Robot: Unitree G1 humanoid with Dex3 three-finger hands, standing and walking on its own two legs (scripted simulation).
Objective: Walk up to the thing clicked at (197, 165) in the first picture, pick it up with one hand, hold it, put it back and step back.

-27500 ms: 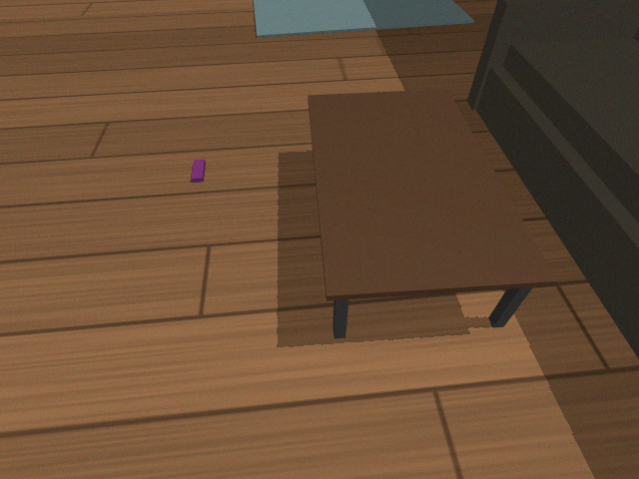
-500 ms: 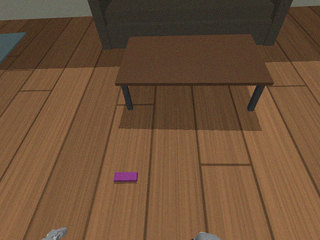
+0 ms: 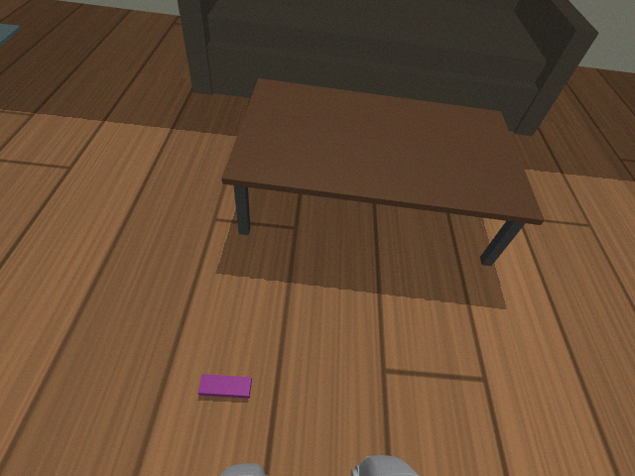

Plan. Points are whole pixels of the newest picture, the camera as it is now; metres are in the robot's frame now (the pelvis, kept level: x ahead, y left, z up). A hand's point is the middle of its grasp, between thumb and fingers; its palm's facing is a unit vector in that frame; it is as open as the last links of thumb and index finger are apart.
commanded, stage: walk up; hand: left
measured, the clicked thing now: (225, 386) +0.44 +0.24 -0.75
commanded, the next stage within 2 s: stand in 1.42 s
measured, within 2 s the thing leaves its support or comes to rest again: neither
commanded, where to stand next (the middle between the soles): +0.07 -0.04 m, yaw +0 degrees
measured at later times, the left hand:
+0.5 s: hand out of the picture +0.11 +0.23 -0.14, palm faces -0.05 -0.93 -0.36, open 7.4 cm
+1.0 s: hand (160, 474) +0.14 +0.22 -0.14, palm faces -0.04 -0.95 -0.31, open 7.4 cm
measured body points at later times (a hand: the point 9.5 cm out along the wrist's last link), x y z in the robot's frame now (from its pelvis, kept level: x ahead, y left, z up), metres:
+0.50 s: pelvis +0.03 -0.03 +0.00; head +0.04 -0.04 +0.45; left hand +0.12 +0.27 -0.12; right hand +0.11 -0.32 -0.13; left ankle +0.07 +0.10 -0.73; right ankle +0.06 -0.16 -0.73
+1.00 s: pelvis +0.05 -0.03 +0.02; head +0.05 -0.02 +0.47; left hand +0.14 +0.27 -0.12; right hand +0.11 -0.34 -0.11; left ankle +0.07 +0.10 -0.73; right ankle +0.06 -0.16 -0.73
